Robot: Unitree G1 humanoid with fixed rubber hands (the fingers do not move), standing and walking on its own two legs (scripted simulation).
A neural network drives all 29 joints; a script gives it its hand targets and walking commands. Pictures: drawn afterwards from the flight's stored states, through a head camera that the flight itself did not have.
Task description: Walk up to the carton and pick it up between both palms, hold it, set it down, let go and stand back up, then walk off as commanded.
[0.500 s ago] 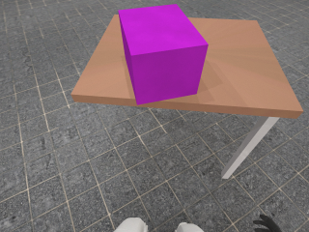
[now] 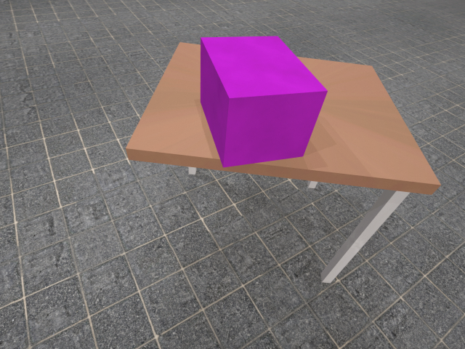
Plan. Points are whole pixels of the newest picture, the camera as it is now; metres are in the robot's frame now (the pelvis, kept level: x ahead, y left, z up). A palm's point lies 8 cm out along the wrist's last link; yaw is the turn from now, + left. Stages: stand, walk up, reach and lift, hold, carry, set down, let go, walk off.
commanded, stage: walk off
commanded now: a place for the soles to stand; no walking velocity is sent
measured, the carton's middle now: (252, 97) +0.70 -0.08 +0.07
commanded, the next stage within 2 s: stand in 0.88 s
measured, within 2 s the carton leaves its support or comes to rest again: neither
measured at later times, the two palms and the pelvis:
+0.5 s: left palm out of the picture +0.07 +0.24 -0.11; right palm out of the picture +0.07 -0.36 -0.10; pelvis +0.00 -0.05 +0.00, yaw +0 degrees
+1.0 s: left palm out of the picture +0.07 +0.24 -0.11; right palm out of the picture +0.08 -0.35 -0.10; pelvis +0.00 -0.05 +0.00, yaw +1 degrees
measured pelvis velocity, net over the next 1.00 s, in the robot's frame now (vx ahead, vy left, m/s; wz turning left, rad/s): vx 0.00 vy -0.05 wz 0.01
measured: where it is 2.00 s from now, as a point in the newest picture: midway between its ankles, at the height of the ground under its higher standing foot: outside the picture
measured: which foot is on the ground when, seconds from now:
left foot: down 0.00-1.00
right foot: up 0.00-0.22, down 0.24-1.00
